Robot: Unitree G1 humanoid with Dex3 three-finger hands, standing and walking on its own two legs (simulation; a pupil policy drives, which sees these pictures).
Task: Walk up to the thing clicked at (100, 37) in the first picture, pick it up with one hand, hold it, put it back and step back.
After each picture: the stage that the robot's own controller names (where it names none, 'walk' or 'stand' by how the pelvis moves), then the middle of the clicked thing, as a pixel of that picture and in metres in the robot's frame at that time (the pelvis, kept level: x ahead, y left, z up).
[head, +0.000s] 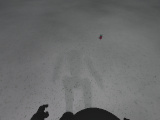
stand; (100, 36) +2.03 -0.37 -0.72
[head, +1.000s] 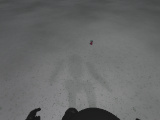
walk; (91, 42) +1.93 +0.03 -0.70
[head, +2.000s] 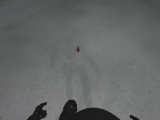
walk; (78, 48) +1.36 +0.25 -0.72
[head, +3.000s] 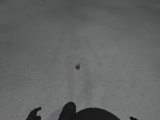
walk; (78, 66) +0.88 +0.17 -0.71
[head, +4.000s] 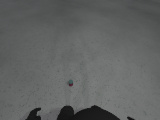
walk; (70, 83) +0.56 +0.19 -0.70
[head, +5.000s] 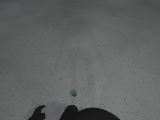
stand; (74, 93) +0.39 +0.18 -0.70
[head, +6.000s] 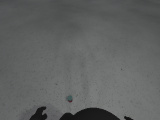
stand; (70, 99) +0.35 +0.17 -0.72
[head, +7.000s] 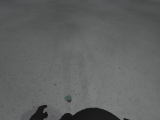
stand; (69, 98) +0.35 +0.20 -0.73
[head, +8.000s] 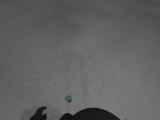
stand; (69, 99) +0.34 +0.19 -0.73
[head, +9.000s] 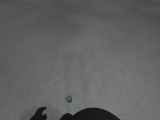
stand; (69, 99) +0.34 +0.19 -0.73
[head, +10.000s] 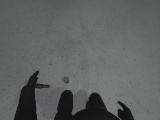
go down; (66, 80) +0.39 +0.18 -0.59
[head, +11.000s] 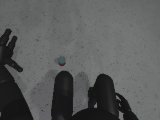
go down; (62, 61) +0.44 +0.20 -0.31
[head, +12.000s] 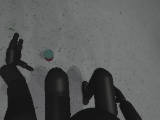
close in; (49, 55) +0.43 +0.22 -0.26
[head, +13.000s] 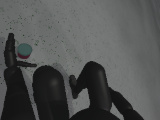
close; (24, 51) +0.42 +0.25 -0.22
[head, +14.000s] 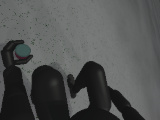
close; (22, 52) +0.41 +0.25 -0.23
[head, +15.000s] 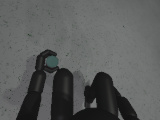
lift; (51, 62) +0.34 +0.24 -0.09
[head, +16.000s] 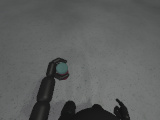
lift; (63, 71) +0.32 +0.16 +0.05
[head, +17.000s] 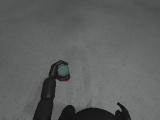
hold; (64, 73) +0.32 +0.16 +0.02
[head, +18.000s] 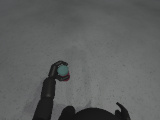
crouch; (64, 73) +0.32 +0.16 +0.02
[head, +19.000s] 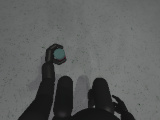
crouch; (60, 56) +0.43 +0.17 -0.07
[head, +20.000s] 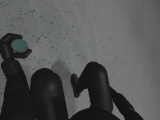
lower; (21, 48) +0.43 +0.26 -0.22
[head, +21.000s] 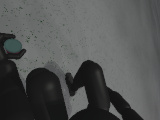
lower; (13, 48) +0.43 +0.26 -0.23
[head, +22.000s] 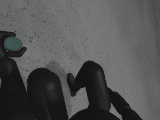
lower; (14, 46) +0.44 +0.27 -0.23
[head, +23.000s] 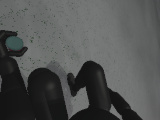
lower; (15, 46) +0.44 +0.27 -0.22
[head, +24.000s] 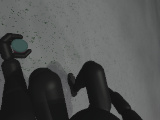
loosen; (20, 48) +0.44 +0.25 -0.22
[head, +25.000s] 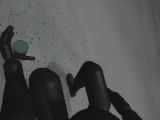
withdraw; (21, 49) +0.44 +0.25 -0.24
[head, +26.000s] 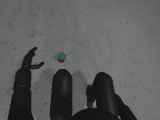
walk; (61, 57) +0.46 +0.19 -0.30
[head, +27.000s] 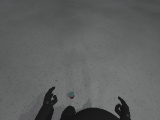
stand; (71, 95) +0.38 +0.13 -0.65
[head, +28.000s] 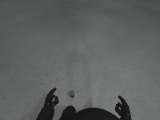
stand; (72, 94) +0.40 +0.15 -0.67
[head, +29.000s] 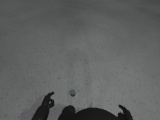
stand; (73, 93) +0.40 +0.14 -0.68
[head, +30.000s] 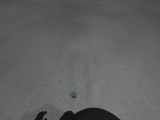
walk; (74, 95) +0.41 +0.15 -0.72
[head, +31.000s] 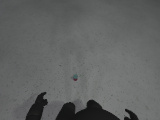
walk; (75, 77) +0.54 +0.10 -0.70
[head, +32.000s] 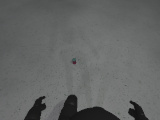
walk; (74, 61) +0.84 +0.22 -0.69
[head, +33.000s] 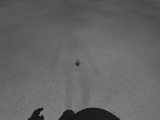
stand; (77, 63) +1.04 +0.16 -0.71
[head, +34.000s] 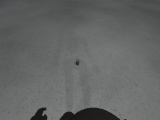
stand; (77, 62) +1.04 +0.17 -0.73
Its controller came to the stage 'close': yes
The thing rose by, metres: 0.73
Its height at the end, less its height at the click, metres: +0.00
